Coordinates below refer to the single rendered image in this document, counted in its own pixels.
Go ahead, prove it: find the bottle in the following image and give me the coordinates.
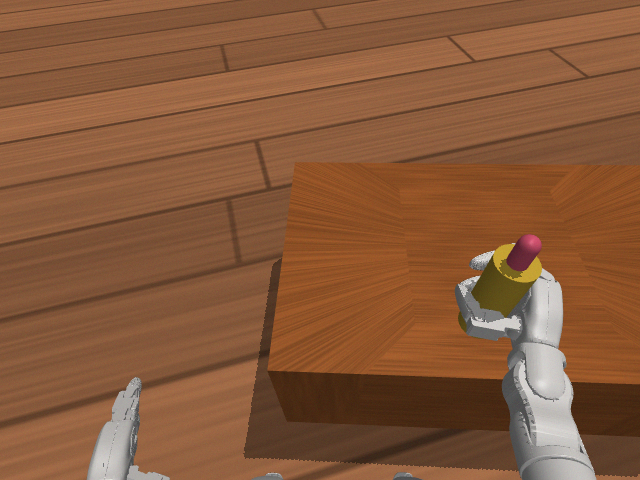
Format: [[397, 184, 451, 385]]
[[458, 234, 542, 339]]

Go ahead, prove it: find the left robot hand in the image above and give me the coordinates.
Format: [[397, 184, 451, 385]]
[[87, 377, 170, 480]]

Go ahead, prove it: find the right robot hand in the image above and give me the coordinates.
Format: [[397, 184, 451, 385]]
[[455, 243, 563, 349]]

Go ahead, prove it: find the right robot arm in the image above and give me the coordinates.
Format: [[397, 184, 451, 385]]
[[502, 342, 597, 480]]

